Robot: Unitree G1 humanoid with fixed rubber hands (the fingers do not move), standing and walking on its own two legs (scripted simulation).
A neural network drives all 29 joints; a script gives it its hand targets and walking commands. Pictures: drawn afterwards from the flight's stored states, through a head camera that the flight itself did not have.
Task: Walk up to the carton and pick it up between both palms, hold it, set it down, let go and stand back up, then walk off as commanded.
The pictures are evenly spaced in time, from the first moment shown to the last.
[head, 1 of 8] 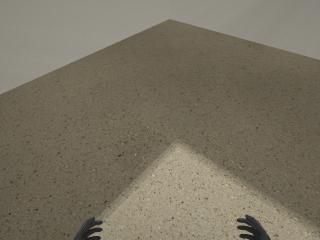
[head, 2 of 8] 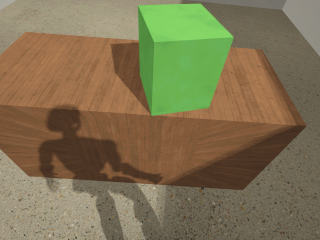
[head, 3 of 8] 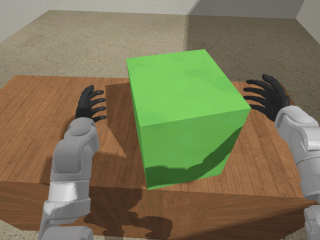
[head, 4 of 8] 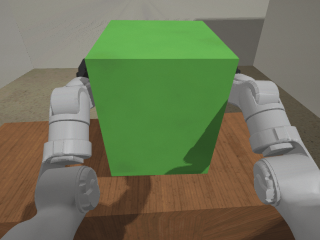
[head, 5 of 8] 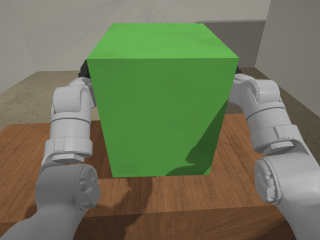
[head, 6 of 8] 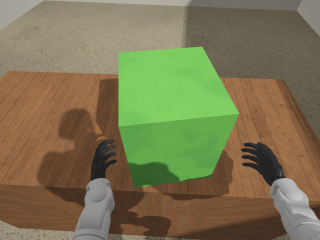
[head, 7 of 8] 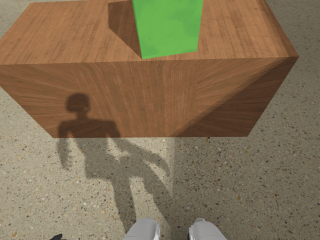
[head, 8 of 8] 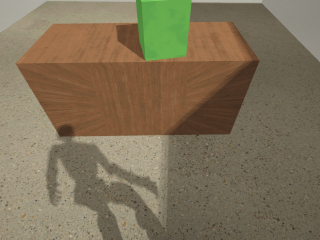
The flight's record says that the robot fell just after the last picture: no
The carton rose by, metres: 0.23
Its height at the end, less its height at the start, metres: +0.00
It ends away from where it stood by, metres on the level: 0.03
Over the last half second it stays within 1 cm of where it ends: yes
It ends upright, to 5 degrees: yes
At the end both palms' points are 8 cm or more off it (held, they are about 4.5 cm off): yes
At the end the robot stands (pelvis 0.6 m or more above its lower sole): yes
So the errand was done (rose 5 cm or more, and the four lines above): yes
